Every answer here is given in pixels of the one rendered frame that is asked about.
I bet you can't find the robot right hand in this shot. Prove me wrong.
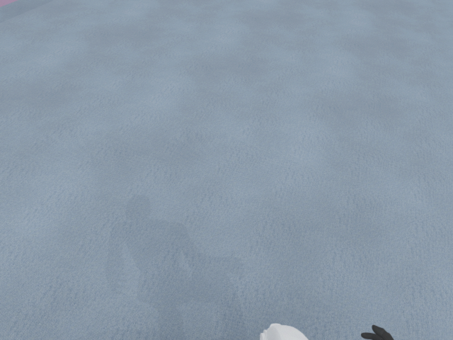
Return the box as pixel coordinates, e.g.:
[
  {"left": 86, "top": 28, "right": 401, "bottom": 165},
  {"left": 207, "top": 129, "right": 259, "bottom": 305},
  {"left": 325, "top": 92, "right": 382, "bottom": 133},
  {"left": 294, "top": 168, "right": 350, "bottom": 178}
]
[{"left": 361, "top": 325, "right": 394, "bottom": 340}]

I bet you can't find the robot right thigh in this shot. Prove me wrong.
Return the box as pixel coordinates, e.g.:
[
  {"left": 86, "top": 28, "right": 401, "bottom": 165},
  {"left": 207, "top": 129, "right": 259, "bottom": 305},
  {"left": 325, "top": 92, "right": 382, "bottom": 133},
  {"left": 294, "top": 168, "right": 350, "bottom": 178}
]
[{"left": 260, "top": 325, "right": 308, "bottom": 340}]

